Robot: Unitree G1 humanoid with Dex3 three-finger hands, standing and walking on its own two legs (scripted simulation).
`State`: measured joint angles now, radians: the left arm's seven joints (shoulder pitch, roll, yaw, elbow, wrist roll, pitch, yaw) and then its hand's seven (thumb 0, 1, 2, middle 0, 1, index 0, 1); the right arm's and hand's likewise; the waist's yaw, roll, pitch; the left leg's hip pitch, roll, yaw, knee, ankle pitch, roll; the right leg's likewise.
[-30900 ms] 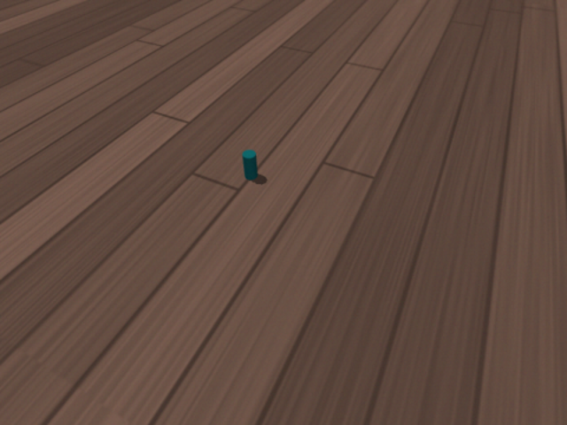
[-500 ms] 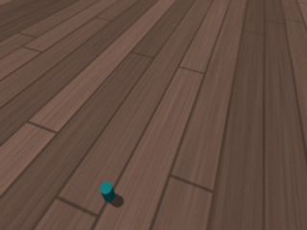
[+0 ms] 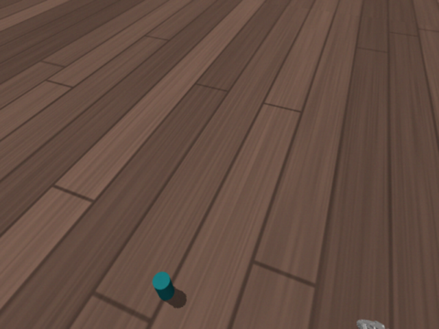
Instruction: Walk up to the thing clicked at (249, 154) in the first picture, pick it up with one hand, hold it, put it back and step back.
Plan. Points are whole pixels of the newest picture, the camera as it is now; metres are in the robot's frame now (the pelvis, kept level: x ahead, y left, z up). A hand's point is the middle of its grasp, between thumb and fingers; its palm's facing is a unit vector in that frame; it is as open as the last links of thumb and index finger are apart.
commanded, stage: walk up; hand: left
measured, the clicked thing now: (164, 286) +0.44 +0.25 -0.71
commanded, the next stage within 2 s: none
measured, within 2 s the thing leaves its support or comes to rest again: neither
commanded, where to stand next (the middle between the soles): +0.11 +0.03 m, yaw +4 degrees
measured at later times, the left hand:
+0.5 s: hand out of the picture +0.07 +0.26 -0.16, palm faces -0.03 -0.95 -0.31, open 7.4 cm
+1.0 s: hand out of the picture +0.08 +0.25 -0.16, palm faces -0.03 -0.89 -0.46, open 7.4 cm
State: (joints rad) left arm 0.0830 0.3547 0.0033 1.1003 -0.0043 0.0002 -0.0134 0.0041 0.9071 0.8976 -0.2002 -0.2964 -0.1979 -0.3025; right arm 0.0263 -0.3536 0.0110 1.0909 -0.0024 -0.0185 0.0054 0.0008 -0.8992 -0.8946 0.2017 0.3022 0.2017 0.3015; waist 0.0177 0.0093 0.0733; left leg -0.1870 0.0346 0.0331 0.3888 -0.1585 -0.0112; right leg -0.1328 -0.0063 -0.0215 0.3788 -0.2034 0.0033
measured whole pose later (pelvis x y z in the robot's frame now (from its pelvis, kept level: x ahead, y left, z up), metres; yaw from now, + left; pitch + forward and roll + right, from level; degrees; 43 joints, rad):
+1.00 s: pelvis +0.03 -0.04 -0.02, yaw -1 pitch -2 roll +0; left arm 0.24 0.40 0.07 1.03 0.02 -0.03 0.02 0.00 0.91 0.90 -0.20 -0.30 -0.20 -0.30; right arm 0.22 -0.45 -0.08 0.98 -0.06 0.07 0.03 0.00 -0.90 -0.89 0.20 0.30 0.20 0.30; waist -0.02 0.04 0.09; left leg -0.31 0.03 -0.08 0.78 -0.44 0.01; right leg -0.33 -0.05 -0.01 0.61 -0.23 0.03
